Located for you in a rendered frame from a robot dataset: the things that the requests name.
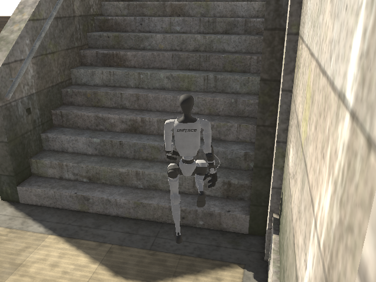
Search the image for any right robot forearm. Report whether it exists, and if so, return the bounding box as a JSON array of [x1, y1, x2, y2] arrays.
[[206, 145, 217, 174]]

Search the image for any right robot hand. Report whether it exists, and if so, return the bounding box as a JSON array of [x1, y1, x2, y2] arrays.
[[203, 173, 217, 188]]

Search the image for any left robot forearm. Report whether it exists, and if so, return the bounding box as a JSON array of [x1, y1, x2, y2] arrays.
[[164, 143, 173, 156]]

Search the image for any right robot shin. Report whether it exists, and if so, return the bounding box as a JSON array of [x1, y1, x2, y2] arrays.
[[195, 174, 204, 192]]

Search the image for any robot left upper arm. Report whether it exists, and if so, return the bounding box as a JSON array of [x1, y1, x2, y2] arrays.
[[164, 119, 175, 151]]

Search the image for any robot torso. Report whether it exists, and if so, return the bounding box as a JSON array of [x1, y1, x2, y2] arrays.
[[173, 117, 201, 176]]

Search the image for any left robot hand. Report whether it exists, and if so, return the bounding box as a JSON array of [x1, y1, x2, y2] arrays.
[[166, 150, 180, 160]]

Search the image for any robot right upper arm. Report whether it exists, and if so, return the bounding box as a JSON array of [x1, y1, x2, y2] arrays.
[[199, 119, 212, 153]]

